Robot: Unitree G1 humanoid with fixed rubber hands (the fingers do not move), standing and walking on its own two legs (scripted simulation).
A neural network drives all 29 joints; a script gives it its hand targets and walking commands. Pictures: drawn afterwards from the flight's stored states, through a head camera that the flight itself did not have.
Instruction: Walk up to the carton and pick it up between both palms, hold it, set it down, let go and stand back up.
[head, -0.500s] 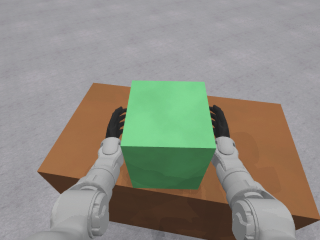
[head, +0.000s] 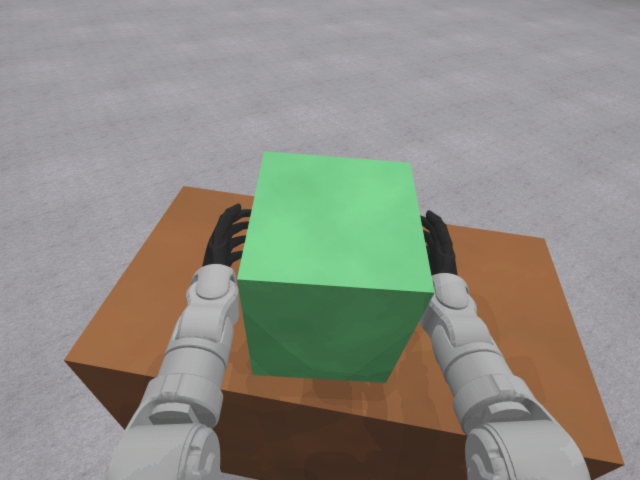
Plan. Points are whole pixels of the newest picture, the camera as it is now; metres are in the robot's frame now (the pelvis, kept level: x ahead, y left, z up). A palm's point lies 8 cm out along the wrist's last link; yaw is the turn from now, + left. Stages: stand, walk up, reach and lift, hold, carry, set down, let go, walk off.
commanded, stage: reach and lift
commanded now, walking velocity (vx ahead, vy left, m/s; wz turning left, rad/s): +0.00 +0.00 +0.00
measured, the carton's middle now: (328, 273) +0.39 +0.01 +0.05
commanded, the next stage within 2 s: hold in 1.64 s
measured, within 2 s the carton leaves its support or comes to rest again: neither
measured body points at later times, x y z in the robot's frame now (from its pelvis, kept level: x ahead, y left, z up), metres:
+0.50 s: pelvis -0.03 +0.00 +0.00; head -0.05 +0.03 +0.45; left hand +0.36 +0.15 +0.14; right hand +0.35 -0.14 +0.12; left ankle +0.01 +0.13 -0.75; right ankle -0.03 -0.11 -0.75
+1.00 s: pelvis -0.01 +0.00 +0.00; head -0.04 +0.04 +0.45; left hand +0.36 +0.15 +0.15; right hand +0.35 -0.14 +0.13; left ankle +0.01 +0.13 -0.75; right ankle -0.03 -0.11 -0.75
